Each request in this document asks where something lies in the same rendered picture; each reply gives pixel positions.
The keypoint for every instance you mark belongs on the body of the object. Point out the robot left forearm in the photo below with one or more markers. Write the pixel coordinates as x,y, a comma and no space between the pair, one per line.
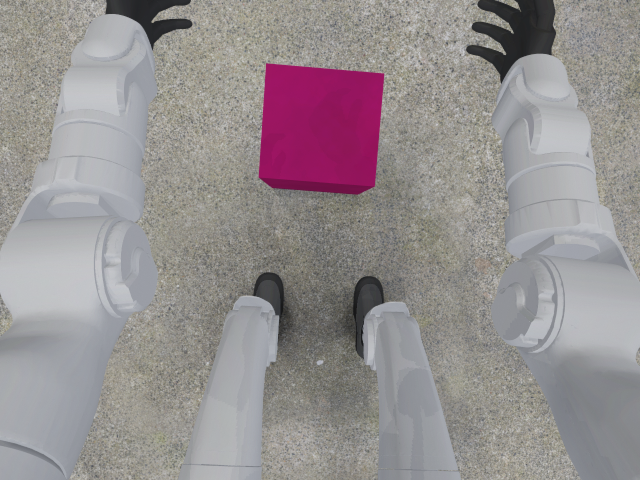
99,132

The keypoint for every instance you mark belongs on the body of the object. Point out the left robot hand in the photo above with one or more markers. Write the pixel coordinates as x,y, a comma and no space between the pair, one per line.
144,11

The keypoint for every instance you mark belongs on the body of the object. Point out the robot right upper arm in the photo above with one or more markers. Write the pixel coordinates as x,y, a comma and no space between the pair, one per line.
576,324

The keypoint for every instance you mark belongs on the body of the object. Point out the robot left upper arm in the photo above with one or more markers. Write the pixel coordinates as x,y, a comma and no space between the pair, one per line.
70,285

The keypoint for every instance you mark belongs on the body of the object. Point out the right robot hand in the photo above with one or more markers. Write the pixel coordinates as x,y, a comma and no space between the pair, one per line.
533,32

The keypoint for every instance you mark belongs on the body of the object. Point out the carton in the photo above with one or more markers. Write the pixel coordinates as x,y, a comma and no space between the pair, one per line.
320,129

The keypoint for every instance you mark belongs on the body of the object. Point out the robot left foot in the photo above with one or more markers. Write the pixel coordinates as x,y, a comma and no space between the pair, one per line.
269,287

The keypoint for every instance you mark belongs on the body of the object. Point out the right robot shin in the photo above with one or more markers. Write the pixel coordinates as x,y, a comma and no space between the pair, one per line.
390,307

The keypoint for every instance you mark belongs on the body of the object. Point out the robot right forearm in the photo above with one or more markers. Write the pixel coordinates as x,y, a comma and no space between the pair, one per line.
550,175

